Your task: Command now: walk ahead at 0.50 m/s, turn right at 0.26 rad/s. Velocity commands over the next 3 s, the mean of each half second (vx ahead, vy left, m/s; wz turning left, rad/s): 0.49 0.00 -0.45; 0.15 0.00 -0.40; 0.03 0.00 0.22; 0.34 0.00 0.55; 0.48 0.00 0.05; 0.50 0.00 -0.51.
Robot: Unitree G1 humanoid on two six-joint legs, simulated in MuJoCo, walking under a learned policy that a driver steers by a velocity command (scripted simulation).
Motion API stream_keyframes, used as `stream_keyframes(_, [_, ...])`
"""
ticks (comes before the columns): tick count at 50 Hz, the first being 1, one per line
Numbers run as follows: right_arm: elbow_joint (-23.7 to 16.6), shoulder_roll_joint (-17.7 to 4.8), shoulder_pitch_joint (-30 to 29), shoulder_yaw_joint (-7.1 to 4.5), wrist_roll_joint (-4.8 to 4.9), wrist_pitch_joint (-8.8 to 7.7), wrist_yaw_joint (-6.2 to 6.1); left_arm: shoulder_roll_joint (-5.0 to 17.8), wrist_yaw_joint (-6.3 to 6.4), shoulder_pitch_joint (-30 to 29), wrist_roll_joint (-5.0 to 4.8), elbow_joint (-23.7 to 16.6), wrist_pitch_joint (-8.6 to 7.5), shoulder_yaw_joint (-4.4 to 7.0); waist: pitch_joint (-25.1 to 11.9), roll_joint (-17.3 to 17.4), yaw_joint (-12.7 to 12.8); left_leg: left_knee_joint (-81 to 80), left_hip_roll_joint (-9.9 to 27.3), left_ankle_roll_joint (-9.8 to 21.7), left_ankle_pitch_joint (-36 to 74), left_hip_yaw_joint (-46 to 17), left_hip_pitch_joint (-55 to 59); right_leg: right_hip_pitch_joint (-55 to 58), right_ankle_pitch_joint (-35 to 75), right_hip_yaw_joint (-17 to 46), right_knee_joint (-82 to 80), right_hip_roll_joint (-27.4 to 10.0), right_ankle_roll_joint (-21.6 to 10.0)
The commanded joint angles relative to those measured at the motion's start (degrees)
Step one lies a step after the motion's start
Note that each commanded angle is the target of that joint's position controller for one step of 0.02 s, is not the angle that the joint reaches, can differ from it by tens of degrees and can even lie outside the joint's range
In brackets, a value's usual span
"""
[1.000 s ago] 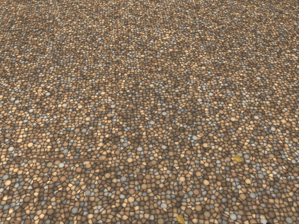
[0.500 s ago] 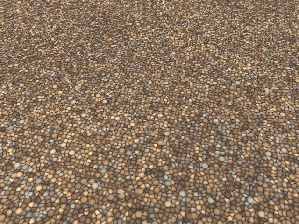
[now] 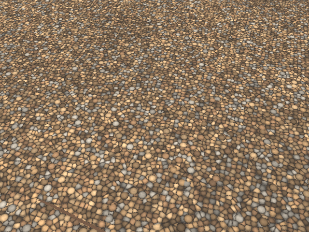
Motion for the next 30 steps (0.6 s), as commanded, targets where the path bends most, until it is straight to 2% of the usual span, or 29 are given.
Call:
stream_keyframes(1, [-3.7, -9.6, -2.6, -2.57, 0.52, -2.07, -1.98, 2.0, -0.85, 0.2, 0.79, -2.8, -0.39, 0.40, 2.6, 6.8, -0.4, -15.6, 17.9, 10.1, 20.1, -10.5, -3.1, 4.0, 11.6, 1.3, -14.5, -2.0, -1.5])
stream_keyframes(3, [-3.0, -10.2, -1.3, -3.01, 1.20, -1.66, -2.51, 1.5, -1.77, -4.7, 0.28, -4.4, 0.05, 0.22, 2.6, 7.2, -2.2, -16.8, 17.6, 8.7, 17.9, -8.3, 0.7, 4.5, 13.8, -1.4, -20.1, -0.8, -3.3])
stream_keyframes(4, [-2.6, -10.2, -0.6, -3.20, 1.55, -1.44, -2.59, 1.7, -2.16, -6.9, 0.03, -5.3, 0.29, 0.25, 3.2, 6.4, -2.8, -17.0, 18.0, 8.0, 16.1, -7.6, 2.7, 4.4, 13.7, -1.8, -22.1, -0.5, -4.1])
stream_keyframes(6, [-1.4, -10.4, 0.6, -3.50, 1.93, -1.02, -2.33, 2.5, -2.92, -10.9, -0.25, -7.4, 0.35, 0.58, 4.7, 5.5, -3.6, -16.6, 19.2, 6.5, 15.4, -6.4, 7.8, 3.2, 11.7, -2.6, -25.3, 0.2, -6.0])
stream_keyframes(8, [-0.7, -11.3, 1.1, -3.91, 2.08, -0.24, -2.02, 3.0, -3.81, -12.8, 0.19, -8.6, 0.44, 0.86, 4.4, 5.0, -3.7, -14.0, 19.9, 4.8, 18.7, -4.1, 12.4, 4.3, 6.8, -5.3, -27.5, 1.9, -8.1])
stream_keyframes(9, [-1.1, -12.0, -0.1, -4.07, 2.03, 0.12, -1.89, 3.6, -4.28, -12.0, 0.41, -8.8, 0.48, 1.26, 3.2, 5.5, -2.6, -10.4, 19.0, 3.6, 26.0, -2.0, 12.9, 8.6, 3.9, -7.5, -28.9, 3.6, -9.3])
stream_keyframes(10, [-1.5, -12.8, -1.4, -4.13, 2.01, 0.52, -1.83, 4.9, -4.60, -7.6, 0.56, -8.0, 0.62, 2.14, 0.2, 5.2, 0.3, -3.2, 17.4, 2.1, 34.9, 1.0, 11.9, 17.0, 3.9, -10.2, -31.1, 6.5, -10.5])
stream_keyframes(11, [-1.8, -11.8, -0.8, -3.68, 1.31, 0.72, -2.00, 8.1, -4.59, 1.1, 0.41, -5.2, 0.84, 3.94, -4.6, 3.2, 3.8, 8.6, 14.8, 0.2, 39.5, 4.0, 8.1, 29.9, 6.0, -11.1, -31.9, 9.4, -11.8])
stream_keyframes(12, [-3.4, -9.5, 1.0, -2.75, -0.81, 0.09, -2.10, 14.9, -3.96, 10.5, -0.18, -3.9, 1.20, 6.16, -10.0, -7.3, 6.1, 30.8, 10.5, -3.7, 24.0, 6.5, -9.2, 48.4, 10.9, 7.0, -32.4, -0.8, -17.1])
stream_keyframes(13, [-4.7, -4.6, 3.8, -0.92, -1.31, -2.26, -0.87, 18.3, -4.44, 13.5, -0.83, -3.5, 0.73, 6.19, -18.9, -17.1, 3.8, 46.5, 0.6, -5.5, -14.5, -3.5, -27.8, 64.5, -3.1, 37.0, -45.4, -10.6, -25.7])
stream_keyframes(14, [-4.8, -10.0, -2.0, -2.36, 1.40, -4.13, -0.29, 14.4, -4.30, 16.1, 0.16, -3.5, 0.54, 5.25, -18.2, -10.2, 6.9, 49.7, 2.3, -3.5, -13.3, -9.7, -35.8, 67.3, -8.3, 39.3, -50.0, -11.1, -23.9])
stream_keyframes(15, [-6.4, -10.9, -6.9, -2.65, 2.63, -4.89, -0.45, 13.4, -3.94, 10.9, 0.93, -4.5, 0.10, 4.91, -10.5, -7.9, 5.8, 47.6, 4.5, -1.9, -7.8, -9.1, -39.3, 60.8, -3.3, 32.4, -49.7, -9.8, -21.6])
stream_keyframes(16, [-6.5, -10.5, -8.7, -2.62, 1.47, -5.04, -1.20, 12.1, -3.67, 4.8, 0.98, -6.3, -0.12, 4.49, -6.5, -1.8, 3.1, 42.6, 6.9, -1.3, -3.2, -9.2, -35.5, 51.3, 4.1, 26.0, -49.5, -7.8, -20.2])
stream_keyframes(17, [-6.0, -10.6, -8.3, -3.14, 0.25, -4.63, -1.83, 10.9, -3.53, 0.3, 1.08, -7.4, -0.27, 4.27, -4.5, -0.6, 0.1, 37.0, 8.8, -1.4, -0.8, -9.4, -29.4, 42.6, 10.9, 20.9, -50.0, -6.0, -19.0])
stream_keyframes(18, [-6.0, -10.6, -7.6, -3.36, 0.29, -3.73, -1.95, 9.6, -3.44, -1.9, 1.38, -8.2, -0.35, 3.92, -4.6, -0.9, -1.9, 34.2, 9.6, -1.4, 0.2, -9.8, -24.0, 37.7, 14.2, 18.3, -51.3, -4.4, -18.3])
stream_keyframes(20, [-6.3, -9.1, -7.2, -3.51, 0.14, -2.27, -1.90, 9.3, -3.23, -2.0, 0.68, -8.1, -0.84, 3.90, -4.1, -0.4, -3.3, 29.0, 8.7, -2.4, 2.9, -8.9, -20.6, 33.5, 18.1, 14.7, -52.9, -2.6, -18.0])
stream_keyframes(22, [-8.2, -8.2, -11.2, -3.40, -0.20, -1.80, -2.15, 10.3, -2.27, 0.3, -0.12, -7.1, -0.94, 4.19, -2.2, -0.2, -2.8, 21.7, 7.2, -4.1, 8.3, -8.4, -21.6, 32.5, 24.4, 11.9, -53.3, -1.6, -18.0])
stream_keyframes(24, [-9.9, -6.8, -15.7, -2.93, -0.52, -1.90, -2.21, 10.8, -1.34, 2.0, -0.05, -6.1, -0.32, 4.43, -1.0, -0.6, -2.0, 13.2, 4.8, -4.8, 14.3, -7.7, -19.8, 31.1, 33.6, 8.4, -51.3, 0.8, -15.8])
stream_keyframes(25, [-10.6, -6.3, -17.3, -2.69, -0.25, -2.08, -1.80, 10.4, -1.28, 2.7, 0.03, -5.9, 0.00, 4.42, -1.2, -1.2, -1.6, 9.0, 3.3, -4.6, 17.3, -7.0, -17.5, 30.1, 34.7, 6.9, -50.0, 2.2, -14.2])
stream_keyframes(27, [-11.9, -5.9, -20.4, -2.44, 0.03, -2.03, -1.27, 10.8, -0.95, 4.3, -0.17, -5.2, 0.90, 4.68, -1.9, -3.1, -0.3, 4.0, 1.0, -4.1, 22.9, -6.5, -13.6, 28.9, 33.6, 7.4, -48.3, 3.3, -11.2])
stream_keyframes(30, [-14.0, -6.8, -23.6, -2.23, 0.38, -1.64, -0.79, 10.4, -0.21, 5.3, -0.35, -4.6, 1.99, 4.80, -1.3, -3.7, 0.4, 0.4, 0.0, -4.0, 22.8, -8.2, -12.8, 31.1, 28.9, 12.2, -45.3, 2.7, -10.1])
